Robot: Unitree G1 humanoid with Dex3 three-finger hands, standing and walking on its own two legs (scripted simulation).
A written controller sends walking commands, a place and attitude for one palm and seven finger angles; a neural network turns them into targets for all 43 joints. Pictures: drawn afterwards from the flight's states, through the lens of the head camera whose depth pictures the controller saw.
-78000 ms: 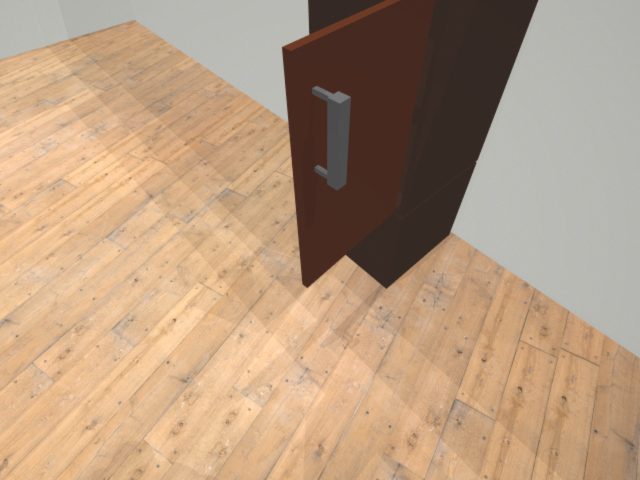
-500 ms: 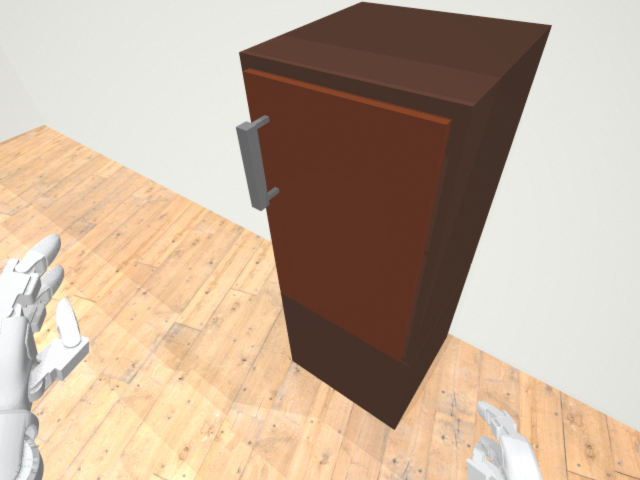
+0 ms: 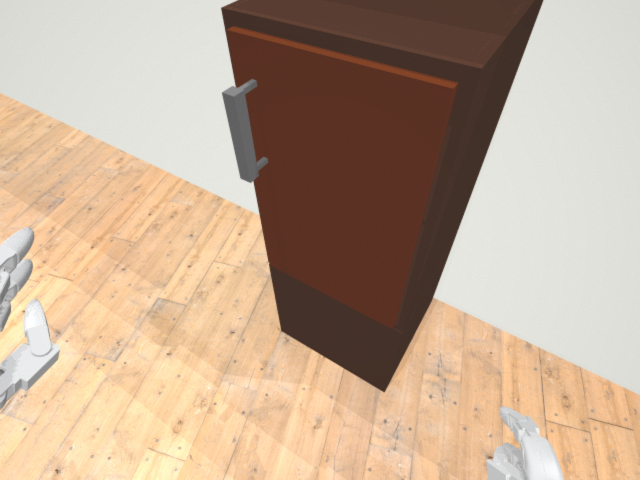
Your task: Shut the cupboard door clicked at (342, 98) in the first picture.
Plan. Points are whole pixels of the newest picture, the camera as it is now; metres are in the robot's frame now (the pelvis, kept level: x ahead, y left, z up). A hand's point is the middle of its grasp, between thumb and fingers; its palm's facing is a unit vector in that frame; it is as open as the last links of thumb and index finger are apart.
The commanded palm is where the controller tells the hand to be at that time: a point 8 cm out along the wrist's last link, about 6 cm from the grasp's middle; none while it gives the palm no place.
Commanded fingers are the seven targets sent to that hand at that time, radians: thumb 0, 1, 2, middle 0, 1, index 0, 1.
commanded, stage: step back with the hand held close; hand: left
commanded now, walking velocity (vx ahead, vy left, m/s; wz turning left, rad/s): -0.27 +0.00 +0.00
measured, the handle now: (250, 132) +0.64 +0.17 +0.09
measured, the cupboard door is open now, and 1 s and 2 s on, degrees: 0 0 0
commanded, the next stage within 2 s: stop stepping back and stand still in 0.82 s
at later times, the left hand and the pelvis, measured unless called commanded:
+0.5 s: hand out of the picture +0.09 +0.27 +0.17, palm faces +0.52 -0.73 -0.45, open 7.4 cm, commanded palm +0.03 +0.30 +0.18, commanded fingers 0.00 0.90 0.90 -0.20 -0.30 -0.20 -0.30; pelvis -0.09 -0.01 -0.02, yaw +5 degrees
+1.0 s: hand out of the picture -0.01 +0.26 +0.18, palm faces +0.51 -0.75 -0.42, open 7.4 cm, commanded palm -0.06 +0.29 +0.18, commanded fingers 0.00 0.90 0.90 -0.20 -0.30 -0.20 -0.30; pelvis -0.19 -0.02 -0.02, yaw +2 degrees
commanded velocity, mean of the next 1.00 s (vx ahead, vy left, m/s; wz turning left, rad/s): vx -0.28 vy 0.00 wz -0.06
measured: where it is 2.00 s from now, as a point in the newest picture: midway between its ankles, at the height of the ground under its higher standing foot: outside the picture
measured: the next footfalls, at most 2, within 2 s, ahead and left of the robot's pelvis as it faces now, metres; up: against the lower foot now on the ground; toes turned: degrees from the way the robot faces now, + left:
left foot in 0.74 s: -0.03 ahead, +0.12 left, +0.00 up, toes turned +6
right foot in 1.00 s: -0.24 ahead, -0.14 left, +0.00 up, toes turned +3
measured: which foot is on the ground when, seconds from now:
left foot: down 0.00-0.60, up 0.62-0.72, down 0.74-1.00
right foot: down 0.00-0.74, up 0.76-0.98, down 1.00-1.00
